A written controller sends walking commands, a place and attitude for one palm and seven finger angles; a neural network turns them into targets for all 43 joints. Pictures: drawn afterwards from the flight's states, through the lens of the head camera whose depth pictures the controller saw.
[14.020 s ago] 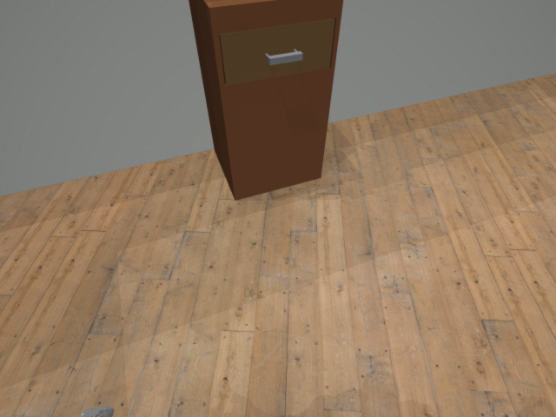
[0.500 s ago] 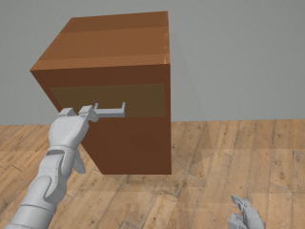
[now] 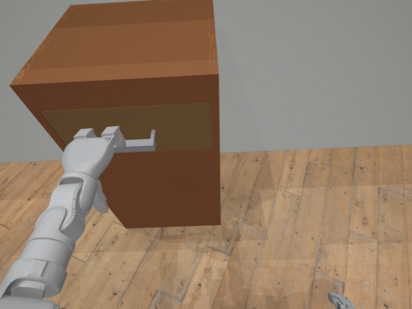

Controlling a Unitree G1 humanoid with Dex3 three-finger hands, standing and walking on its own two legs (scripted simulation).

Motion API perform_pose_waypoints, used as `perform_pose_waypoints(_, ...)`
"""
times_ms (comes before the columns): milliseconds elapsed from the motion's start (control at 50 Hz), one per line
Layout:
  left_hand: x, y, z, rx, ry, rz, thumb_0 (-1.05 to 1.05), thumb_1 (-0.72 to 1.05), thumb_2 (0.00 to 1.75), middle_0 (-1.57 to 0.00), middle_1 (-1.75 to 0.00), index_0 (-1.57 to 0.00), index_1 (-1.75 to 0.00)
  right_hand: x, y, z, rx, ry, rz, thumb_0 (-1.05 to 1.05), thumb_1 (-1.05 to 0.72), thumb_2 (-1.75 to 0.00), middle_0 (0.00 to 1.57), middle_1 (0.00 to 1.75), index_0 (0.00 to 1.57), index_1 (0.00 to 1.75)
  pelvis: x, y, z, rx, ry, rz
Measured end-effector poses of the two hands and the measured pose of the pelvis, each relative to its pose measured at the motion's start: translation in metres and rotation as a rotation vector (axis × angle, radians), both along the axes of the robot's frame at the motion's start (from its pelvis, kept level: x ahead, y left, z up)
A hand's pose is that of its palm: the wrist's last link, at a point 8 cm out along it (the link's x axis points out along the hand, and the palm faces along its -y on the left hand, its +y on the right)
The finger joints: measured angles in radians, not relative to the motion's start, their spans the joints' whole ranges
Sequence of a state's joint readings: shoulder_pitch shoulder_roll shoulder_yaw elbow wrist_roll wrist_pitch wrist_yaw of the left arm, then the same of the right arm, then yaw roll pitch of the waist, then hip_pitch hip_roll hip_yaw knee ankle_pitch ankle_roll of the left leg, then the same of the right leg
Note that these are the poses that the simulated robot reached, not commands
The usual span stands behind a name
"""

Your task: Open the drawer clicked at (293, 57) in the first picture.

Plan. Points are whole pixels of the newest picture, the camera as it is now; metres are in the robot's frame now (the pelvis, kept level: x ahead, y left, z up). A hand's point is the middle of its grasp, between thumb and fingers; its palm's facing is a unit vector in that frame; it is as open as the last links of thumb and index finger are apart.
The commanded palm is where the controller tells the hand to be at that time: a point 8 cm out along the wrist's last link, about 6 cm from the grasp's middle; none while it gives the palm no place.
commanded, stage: move the hooked fingers above the handle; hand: left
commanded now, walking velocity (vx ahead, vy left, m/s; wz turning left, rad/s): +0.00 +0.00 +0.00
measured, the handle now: (132, 140) +0.53 +0.26 -0.04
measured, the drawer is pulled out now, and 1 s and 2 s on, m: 0.00 0.00 0.00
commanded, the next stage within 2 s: lower the fingers behind the handle in 1.62 s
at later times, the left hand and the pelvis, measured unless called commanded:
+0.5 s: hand (117, 151) +0.43 +0.24 +0.03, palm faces -0.04 -0.02 -1.00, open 13.8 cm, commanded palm +0.42 +0.25 +0.09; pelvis +0.00 +0.01 -0.01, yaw -1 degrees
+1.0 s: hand (126, 138) +0.49 +0.24 +0.02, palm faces -0.07 -0.02 -1.00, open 13.8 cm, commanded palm +0.47 +0.24 +0.07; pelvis +0.00 +0.01 -0.02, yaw -2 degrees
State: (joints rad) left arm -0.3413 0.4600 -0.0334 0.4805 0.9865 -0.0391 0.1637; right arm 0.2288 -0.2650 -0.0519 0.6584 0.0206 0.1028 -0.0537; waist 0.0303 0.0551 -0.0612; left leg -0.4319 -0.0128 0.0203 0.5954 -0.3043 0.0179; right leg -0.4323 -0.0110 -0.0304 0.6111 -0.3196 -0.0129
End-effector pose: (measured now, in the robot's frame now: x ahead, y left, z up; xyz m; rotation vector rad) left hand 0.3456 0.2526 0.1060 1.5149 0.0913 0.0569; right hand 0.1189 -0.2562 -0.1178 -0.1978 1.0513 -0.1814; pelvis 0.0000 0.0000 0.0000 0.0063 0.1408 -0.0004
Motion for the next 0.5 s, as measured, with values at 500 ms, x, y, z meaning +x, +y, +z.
perform_pose_waypoints(500, 0.067, -0.009, -0.018, 0.035, 0.022, -0.011, 0.0, -0.49, 0.3, -0.31, -1.2, -0.32, -1.2, -0.054, 0.005, -0.013, 0.008, 0.127, -0.087, 0.01, -0.9, -0.9, 0.2, 0.3, 0.2, 0.29, 0.001, 0.01, -0.007, -0.008, 0.083, -0.014)
